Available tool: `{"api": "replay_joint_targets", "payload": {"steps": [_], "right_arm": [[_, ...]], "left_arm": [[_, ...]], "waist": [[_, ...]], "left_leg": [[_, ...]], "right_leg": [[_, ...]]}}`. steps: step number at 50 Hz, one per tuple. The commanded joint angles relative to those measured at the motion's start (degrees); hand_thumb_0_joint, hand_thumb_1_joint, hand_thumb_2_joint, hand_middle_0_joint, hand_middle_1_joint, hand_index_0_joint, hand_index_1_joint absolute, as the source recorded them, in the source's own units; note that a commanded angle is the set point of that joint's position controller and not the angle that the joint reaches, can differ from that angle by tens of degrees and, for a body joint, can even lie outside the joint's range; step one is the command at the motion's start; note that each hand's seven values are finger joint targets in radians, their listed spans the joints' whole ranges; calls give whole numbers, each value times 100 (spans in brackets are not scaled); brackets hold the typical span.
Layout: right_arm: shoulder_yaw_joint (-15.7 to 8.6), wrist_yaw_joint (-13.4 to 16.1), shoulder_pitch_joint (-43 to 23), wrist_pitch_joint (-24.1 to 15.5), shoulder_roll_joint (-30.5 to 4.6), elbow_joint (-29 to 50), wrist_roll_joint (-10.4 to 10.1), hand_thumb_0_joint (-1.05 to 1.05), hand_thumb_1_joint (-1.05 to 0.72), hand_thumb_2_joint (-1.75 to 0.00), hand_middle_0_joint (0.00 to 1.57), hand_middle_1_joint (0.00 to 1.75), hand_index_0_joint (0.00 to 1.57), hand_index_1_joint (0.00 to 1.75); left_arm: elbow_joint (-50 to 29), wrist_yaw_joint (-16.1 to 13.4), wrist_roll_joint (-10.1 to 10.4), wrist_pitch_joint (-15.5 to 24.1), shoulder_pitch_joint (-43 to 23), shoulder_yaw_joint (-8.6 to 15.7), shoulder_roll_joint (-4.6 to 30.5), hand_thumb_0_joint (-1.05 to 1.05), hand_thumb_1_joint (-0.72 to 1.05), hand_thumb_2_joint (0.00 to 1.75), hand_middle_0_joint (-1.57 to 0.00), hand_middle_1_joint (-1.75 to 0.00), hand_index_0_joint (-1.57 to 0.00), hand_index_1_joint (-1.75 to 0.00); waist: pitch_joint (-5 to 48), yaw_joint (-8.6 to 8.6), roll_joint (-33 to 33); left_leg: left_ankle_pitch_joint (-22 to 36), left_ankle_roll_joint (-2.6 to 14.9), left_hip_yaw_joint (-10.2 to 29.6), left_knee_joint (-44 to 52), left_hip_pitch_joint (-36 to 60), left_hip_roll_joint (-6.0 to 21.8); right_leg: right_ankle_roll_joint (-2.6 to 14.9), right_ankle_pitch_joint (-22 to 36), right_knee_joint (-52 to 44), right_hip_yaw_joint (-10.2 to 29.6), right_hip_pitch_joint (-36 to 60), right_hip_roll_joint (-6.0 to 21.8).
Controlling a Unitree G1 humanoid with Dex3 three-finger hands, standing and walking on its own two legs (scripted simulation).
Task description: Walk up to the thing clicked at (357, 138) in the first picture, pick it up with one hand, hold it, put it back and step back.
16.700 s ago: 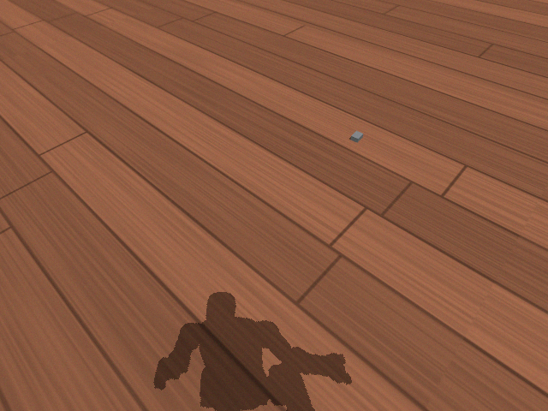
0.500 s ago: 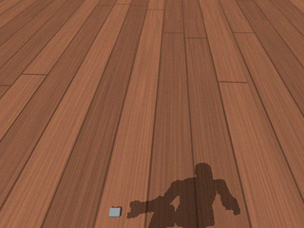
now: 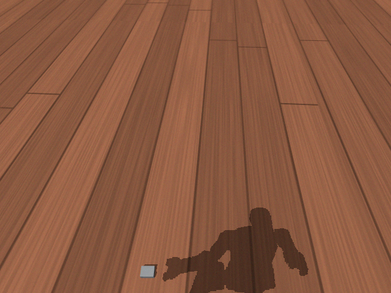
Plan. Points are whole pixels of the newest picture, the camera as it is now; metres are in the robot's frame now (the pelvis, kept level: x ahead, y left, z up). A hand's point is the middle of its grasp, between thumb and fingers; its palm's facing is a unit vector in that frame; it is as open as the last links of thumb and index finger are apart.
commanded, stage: stand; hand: left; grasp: from above
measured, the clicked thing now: (147, 271) +0.34 +0.26 -0.77
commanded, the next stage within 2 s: rise first in 0.52 s
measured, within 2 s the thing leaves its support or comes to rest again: neither
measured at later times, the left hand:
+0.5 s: hand out of the picture +0.07 +0.25 -0.16, palm faces -0.04 -0.94 -0.34, open 7.4 cm
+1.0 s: hand out of the picture +0.14 +0.26 -0.19, palm faces -0.10 -0.92 -0.38, open 10.9 cm
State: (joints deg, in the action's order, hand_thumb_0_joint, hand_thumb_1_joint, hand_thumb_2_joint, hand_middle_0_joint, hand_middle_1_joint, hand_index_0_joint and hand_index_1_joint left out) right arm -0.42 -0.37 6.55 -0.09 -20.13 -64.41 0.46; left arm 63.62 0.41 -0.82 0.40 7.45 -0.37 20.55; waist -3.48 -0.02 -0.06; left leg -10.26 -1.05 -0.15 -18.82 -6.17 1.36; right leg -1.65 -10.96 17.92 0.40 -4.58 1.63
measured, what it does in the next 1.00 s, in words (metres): stands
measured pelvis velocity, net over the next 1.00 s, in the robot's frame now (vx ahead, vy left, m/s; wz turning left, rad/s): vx -0.01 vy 0.00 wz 0.00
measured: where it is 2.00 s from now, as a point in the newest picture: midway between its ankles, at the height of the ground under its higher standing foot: outside the picture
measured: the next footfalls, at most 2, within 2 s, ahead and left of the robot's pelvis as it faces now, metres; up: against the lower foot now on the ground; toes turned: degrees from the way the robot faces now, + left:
none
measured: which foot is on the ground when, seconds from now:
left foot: down 0.00-1.00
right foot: down 0.00-1.00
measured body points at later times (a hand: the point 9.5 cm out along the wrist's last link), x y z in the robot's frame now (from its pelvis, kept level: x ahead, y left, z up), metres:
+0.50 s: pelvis +0.00 +0.00 +0.00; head +0.01 +0.00 +0.45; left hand +0.07 +0.30 -0.13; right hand +0.08 -0.30 -0.13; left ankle +0.00 +0.13 -0.75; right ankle -0.01 -0.14 -0.75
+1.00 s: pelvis -0.01 +0.00 -0.04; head +0.05 +0.01 +0.41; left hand +0.14 +0.30 -0.16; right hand +0.09 -0.26 -0.15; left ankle +0.00 +0.13 -0.75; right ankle -0.01 -0.14 -0.75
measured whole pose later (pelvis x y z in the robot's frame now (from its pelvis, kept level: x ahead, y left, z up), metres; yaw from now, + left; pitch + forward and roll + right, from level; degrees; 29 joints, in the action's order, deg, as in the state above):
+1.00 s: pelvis -0.01 +0.00 -0.04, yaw +0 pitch +9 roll -1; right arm -1.9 0.2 14.4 -2.3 -13.9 -39.8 -1.3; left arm 54.4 1.6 -10.8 -4.5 -0.1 8.5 19.2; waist 2.3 -1.8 -0.1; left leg -20.2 -0.9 0.7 -44.2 -33.1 1.9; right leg -1.6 -20.7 42.6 0.3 -31.1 1.0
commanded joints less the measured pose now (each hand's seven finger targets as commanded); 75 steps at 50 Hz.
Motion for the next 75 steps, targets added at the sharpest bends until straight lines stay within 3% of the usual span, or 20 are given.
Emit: {"api": "replay_joint_targets", "payload": {"steps": [1,6,31,32,33,34,36,37,38,40,43,46,49,52,57,60,65,69,71,75], "right_arm": [[-217,64,-185,-134,-1245,339,11,0,-90,-90,20,30,20,30],[-214,70,-267,-134,-1272,322,3,0,-90,-90,20,30,20,30],[-209,73,-218,-138,-1229,351,5,0,-92,-91,20,30,20,30],[3,195,-167,-430,-347,2010,-394,0,-95,-91,20,30,20,30],[27,256,143,-412,-425,1641,-396,0,-89,-90,20,30,20,30],[-102,316,406,-342,-609,1633,-417,0,-88,-90,20,30,20,30],[-220,322,501,-326,-597,1875,-337,0,-87,-89,20,30,20,30],[-327,338,573,-362,-600,2013,-250,0,-87,-89,20,30,20,30],[-414,312,794,-376,-591,2026,-180,0,-87,-89,20,30,20,30],[-479,231,819,-399,-511,2352,-134,0,-86,-89,20,30,20,30],[-499,202,718,-396,-450,2737,-182,0,-84,-88,20,30,20,30],[-489,127,507,-427,-422,3116,-196,0,-88,-90,20,30,20,30],[-528,73,626,-518,-343,3289,-163,0,-91,-90,20,30,20,30],[-573,48,739,-620,-320,3425,-117,0,-90,-90,20,30,20,30],[-591,85,662,-774,-265,3673,-92,0,-91,-90,20,30,20,30],[-588,98,491,-846,-244,3845,-91,0,-93,-91,20,30,20,30],[-576,94,501,-939,-232,3836,-73,0,-95,-91,20,30,20,30],[-570,74,267,-1054,-272,3947,-83,0,-96,-92,20,30,20,30],[-569,54,187,-1125,-295,3918,-75,0,-96,-92,20,30,20,30],[-596,-19,181,-1227,-388,3767,-60,0,-94,-91,20,30,20,30]], "left_arm": [[-340,-107,19,141,-180,254,1221,0,90,90,-20,-30,-20,-30],[-303,-93,23,105,-121,255,1180,0,90,90,-20,-30,-20,-30],[-343,-98,9,127,-174,268,1222,0,87,90,-23,-33,-22,-33],[-2354,-195,317,669,-2185,336,333,0,79,90,-31,-37,-27,-41],[-2152,-232,302,652,-2900,403,593,0,71,87,-32,-44,-27,-48],[-788,-241,134,397,-1522,699,1015,0,63,85,-31,-51,-28,-54],[-460,-51,-78,259,-1876,837,1174,0,47,80,-31,-61,-30,-63],[-572,-3,-279,295,-1943,1028,1422,0,39,79,-31,-67,-31,-68],[-224,32,-462,220,-1222,1227,1484,0,31,74,-31,-74,-33,-72],[-477,117,-649,130,-591,1234,1213,0,15,75,-31,-78,-32,-77],[-804,87,-823,-204,-485,1100,921,0,-9,73,-34,-78,-34,-78],[-1297,24,-1001,-447,-864,1164,1074,0,-30,77,-34,-80,-33,-81],[-1544,5,-1141,-497,-606,1191,872,0,-35,77,-34,-83,-33,-84],[-2174,-37,-1293,-400,-525,1364,1035,0,-34,77,-35,-83,-34,-84],[-3058,-84,-1483,-327,-22,1301,840,0,-36,78,-37,-78,-34,-81],[-3603,-125,-1571,-396,211,1386,948,0,-37,78,-38,-77,-35,-80],[-4003,-126,-1732,-591,746,1351,892,0,-36,76,-38,-78,-37,-80],[-4430,-140,-1949,-529,201,1297,1028,0,-36,75,-40,-76,-38,-78],[-4154,-134,-2165,-414,4,1235,1031,0,-34,75,-40,-75,-38,-77],[-3831,-153,-2629,-13,-199,1236,1208,0,-30,73,-38,-78,-38,-79]], "waist": [[522,-34,-3],[283,32,86],[432,-7,-34],[118,-658,126],[318,-463,34],[276,-319,-114],[543,-270,-407],[1174,-164,-323],[1417,-33,-110],[1719,180,285],[1585,103,272],[1444,32,128],[1626,-20,67],[1889,-29,252],[2208,-127,369],[2287,-95,392],[2607,-98,458],[2629,-200,446],[2567,-260,416],[3092,-128,504]], "left_leg": [[1019,217,428,213,186,614],[659,190,470,327,72,597],[920,194,445,238,154,596],[55,153,-273,-193,-614,-175],[-159,163,-248,-228,-566,-187],[-141,154,-257,-312,-711,-169],[-27,201,-202,-832,-1107,-177],[245,191,-208,-1043,-1059,-192],[422,154,-194,-1262,-1238,-233],[678,86,-212,-1497,-1423,-268],[599,75,-163,-1571,-1619,-262],[236,91,-96,-1923,-2063,-207],[-39,110,-98,-2478,-2530,-167],[-183,102,-44,-2950,-2913,-117],[-443,92,65,-3459,-3306,-26],[-808,122,113,-3720,-3696,-18],[-690,116,191,-4274,-4103,7],[-1058,130,270,-4763,-4697,2],[-1360,137,262,-5090,-5142,-34],[-1071,110,314,-5739,-5597,-62]], "right_leg": [[236,1051,-223,405,-51,618],[231,568,-277,379,-203,561],[234,889,-226,380,-115,588],[159,446,202,-78,-1382,-131],[157,164,205,-131,-1138,-117],[187,39,292,-197,-1143,-165],[198,102,690,-215,-1434,-172],[197,427,953,-188,-1314,-136],[227,555,1191,-177,-1340,-124],[277,691,1528,-164,-1361,-140],[258,513,1570,-209,-1612,-192],[259,85,1886,-261,-2130,-219],[247,-206,2422,-261,-2668,-241],[249,-330,2964,-239,-3162,-232],[265,-595,3615,-256,-3868,-257],[262,-896,3850,-251,-4198,-251],[269,-845,4484,-279,-4783,-240],[268,-1135,4971,-265,-5463,-225],[271,-1383,5270,-244,-5923,-226],[296,-1225,6050,-254,-6548,-212]]}}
